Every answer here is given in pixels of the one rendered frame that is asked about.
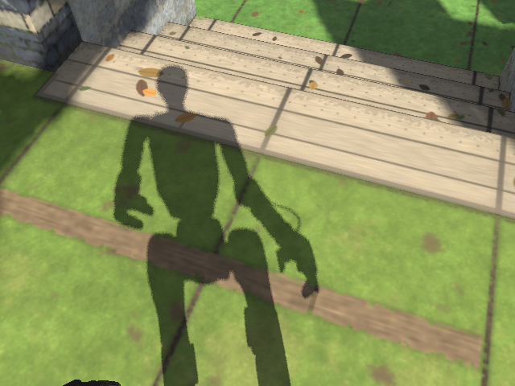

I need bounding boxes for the stairs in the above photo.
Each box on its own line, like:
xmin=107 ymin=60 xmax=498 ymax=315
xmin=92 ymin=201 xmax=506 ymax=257
xmin=117 ymin=15 xmax=515 ymax=138

